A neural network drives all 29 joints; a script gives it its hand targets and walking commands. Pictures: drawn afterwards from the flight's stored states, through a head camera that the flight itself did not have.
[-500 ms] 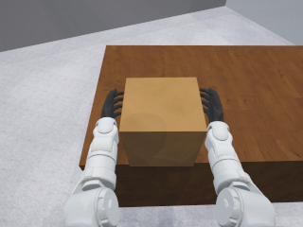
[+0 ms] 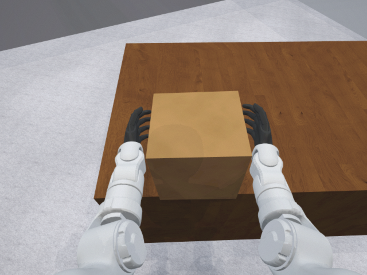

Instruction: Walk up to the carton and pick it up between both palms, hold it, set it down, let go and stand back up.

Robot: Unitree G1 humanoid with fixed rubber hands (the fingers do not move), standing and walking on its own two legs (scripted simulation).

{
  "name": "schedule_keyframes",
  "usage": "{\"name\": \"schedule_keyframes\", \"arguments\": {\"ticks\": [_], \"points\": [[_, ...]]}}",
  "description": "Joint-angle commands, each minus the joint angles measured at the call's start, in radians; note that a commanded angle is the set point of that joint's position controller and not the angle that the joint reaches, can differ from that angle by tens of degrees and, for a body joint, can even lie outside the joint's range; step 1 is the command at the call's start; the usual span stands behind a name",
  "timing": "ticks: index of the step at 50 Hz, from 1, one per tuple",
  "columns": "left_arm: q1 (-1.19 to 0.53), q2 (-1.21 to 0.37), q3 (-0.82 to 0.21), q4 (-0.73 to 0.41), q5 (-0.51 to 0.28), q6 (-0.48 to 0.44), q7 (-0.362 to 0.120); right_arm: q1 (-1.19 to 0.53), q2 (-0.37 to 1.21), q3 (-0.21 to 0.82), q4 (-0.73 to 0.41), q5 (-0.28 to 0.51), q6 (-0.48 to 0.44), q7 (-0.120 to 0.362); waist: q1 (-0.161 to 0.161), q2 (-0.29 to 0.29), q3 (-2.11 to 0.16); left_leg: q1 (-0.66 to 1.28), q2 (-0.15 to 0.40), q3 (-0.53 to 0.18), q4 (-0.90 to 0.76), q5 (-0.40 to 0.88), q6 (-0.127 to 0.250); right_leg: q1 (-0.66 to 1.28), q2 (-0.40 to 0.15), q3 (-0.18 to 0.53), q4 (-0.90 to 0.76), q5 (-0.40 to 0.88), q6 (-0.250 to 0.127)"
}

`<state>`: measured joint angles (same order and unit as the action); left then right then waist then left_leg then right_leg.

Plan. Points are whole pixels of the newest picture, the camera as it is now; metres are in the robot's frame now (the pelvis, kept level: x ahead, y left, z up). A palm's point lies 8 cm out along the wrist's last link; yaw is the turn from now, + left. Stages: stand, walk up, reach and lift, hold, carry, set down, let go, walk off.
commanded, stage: set down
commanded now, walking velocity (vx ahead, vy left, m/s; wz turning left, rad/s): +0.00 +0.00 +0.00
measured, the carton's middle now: (196, 148) +0.41 +0.00 +0.00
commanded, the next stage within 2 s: none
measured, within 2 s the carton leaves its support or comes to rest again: rests again in 0.42 s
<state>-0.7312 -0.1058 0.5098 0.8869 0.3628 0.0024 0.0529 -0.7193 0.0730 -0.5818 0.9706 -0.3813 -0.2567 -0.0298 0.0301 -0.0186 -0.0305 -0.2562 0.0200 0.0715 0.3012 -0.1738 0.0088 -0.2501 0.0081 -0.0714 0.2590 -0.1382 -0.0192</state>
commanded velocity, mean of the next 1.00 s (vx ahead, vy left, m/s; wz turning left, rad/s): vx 0.00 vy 0.00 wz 0.00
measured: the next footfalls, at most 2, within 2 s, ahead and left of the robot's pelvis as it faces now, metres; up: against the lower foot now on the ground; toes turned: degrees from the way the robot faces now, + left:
none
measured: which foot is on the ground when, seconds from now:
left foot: down 0.00-1.00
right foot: down 0.00-1.00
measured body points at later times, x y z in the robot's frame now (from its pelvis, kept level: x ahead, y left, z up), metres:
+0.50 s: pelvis +0.00 +0.00 +0.00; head +0.07 +0.00 +0.44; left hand +0.41 +0.15 +0.01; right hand +0.42 -0.14 +0.03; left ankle -0.02 +0.11 -0.75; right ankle -0.01 -0.10 -0.75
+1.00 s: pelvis -0.01 +0.00 +0.00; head +0.08 +0.01 +0.44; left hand +0.41 +0.15 +0.01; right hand +0.41 -0.15 +0.02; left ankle -0.02 +0.11 -0.75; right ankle -0.01 -0.10 -0.75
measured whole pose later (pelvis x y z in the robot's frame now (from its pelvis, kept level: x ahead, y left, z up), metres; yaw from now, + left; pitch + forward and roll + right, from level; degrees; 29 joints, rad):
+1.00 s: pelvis -0.01 +0.00 +0.00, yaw +0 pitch +14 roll +0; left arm -0.76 -0.09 0.58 1.04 0.41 -0.21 0.07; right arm -0.74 0.08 -0.68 1.03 -0.49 -0.39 -0.03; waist 0.02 -0.01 -0.07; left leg -0.41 0.02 0.08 0.33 -0.16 0.01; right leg -0.40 0.00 -0.08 0.29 -0.13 -0.02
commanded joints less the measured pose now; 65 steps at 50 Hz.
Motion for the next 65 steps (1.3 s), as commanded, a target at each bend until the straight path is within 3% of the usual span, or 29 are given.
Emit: {"name": "schedule_keyframes", "arguments": {"ticks": [1, 10, 21, 32, 65], "points": [[-0.662, -0.432, -0.286, -0.108, -0.007, -0.112, -0.068, -0.580, 0.488, 0.283, -0.029, -0.057, -0.058, 0.122, -0.003, 0.013, -0.610, 0.110, 0.012, 0.045, 0.032, 0.401, -0.036, 0.353, -0.006, -0.019, 0.095, 0.473, 0.036], [-0.644, -0.430, -0.288, -0.044, -0.009, -0.192, -0.066, -0.549, 0.520, 0.305, 0.021, -0.073, -0.100, 0.107, -0.004, 0.009, -0.646, 0.021, 0.012, 0.042, 0.043, 0.430, -0.028, 0.391, -0.013, -0.005, 0.134, 0.581, 0.034], [-0.678, -0.428, -0.284, 0.031, -0.004, -0.294, -0.053, -0.554, 0.540, 0.285, 0.081, -0.108, -0.146, 0.094, -0.010, 0.018, -0.700, -0.032, 0.016, 0.035, 0.055, 0.406, -0.032, 0.347, -0.014, -0.001, 0.144, 0.558, 0.024], [-0.662, -0.398, -0.211, 0.091, 0.037, -0.310, -0.061, -0.538, 0.536, 0.212, 0.128, -0.160, -0.143, 0.095, -0.009, -0.002, -0.642, -0.081, 0.014, 0.043, 0.026, 0.286, -0.017, 0.318, -0.022, 0.003, 0.129, 0.450, 0.028], [-0.513, -0.360, -0.129, 0.079, 0.124, -0.287, -0.063, -0.469, 0.496, 0.150, 0.074, -0.197, -0.151, 0.113, 0.000, -0.017, -0.530, -0.091, 0.016, 0.039, 0.013, 0.248, 0.010, 0.257, -0.026, -0.004, 0.100, 0.339, 0.032]]}}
